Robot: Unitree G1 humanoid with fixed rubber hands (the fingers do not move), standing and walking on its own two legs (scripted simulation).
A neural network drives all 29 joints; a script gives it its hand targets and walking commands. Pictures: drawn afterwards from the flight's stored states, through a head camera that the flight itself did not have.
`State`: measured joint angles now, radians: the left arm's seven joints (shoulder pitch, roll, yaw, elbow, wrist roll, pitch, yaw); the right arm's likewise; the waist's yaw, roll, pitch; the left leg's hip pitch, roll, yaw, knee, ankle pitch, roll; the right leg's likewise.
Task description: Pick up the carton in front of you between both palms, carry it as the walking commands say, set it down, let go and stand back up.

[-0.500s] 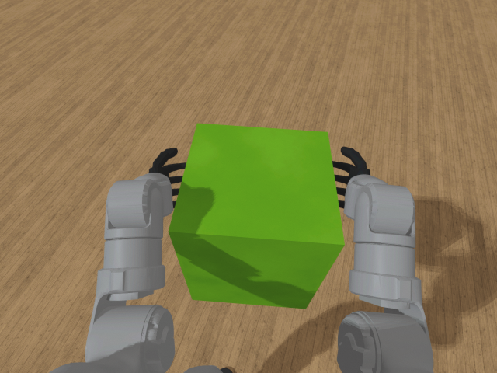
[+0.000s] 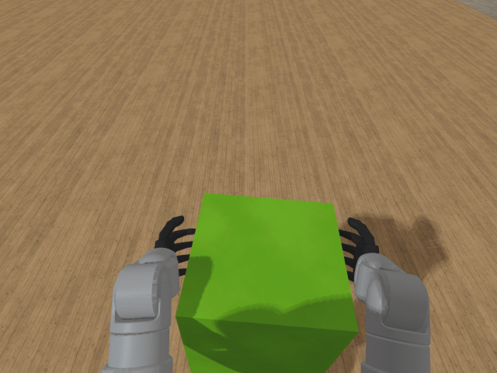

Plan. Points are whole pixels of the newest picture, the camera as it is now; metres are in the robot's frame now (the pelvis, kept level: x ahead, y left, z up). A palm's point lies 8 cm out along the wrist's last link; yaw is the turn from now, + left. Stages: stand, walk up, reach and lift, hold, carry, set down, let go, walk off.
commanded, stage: carry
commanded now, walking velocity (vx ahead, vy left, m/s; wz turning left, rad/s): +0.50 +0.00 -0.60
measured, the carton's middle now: (260, 292) +0.25 +0.01 +0.01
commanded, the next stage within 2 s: none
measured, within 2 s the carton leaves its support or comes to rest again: neither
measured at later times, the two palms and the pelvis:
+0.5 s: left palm (236, 139) +0.58 +0.08 +0.08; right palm (372, 170) +0.49 -0.20 +0.09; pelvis +0.29 +0.02 +0.01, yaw -21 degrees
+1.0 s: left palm (300, 88) +0.83 -0.08 +0.09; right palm (411, 110) +0.75 -0.37 +0.09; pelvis +0.54 -0.14 +0.02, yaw -18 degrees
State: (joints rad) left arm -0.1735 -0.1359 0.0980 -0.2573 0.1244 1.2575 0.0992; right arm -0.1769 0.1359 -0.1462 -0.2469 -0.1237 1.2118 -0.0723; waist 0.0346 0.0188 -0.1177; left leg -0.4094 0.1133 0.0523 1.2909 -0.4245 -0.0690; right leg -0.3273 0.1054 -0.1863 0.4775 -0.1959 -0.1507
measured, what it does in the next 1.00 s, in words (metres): walks ahead, turning right: left foot, then right foot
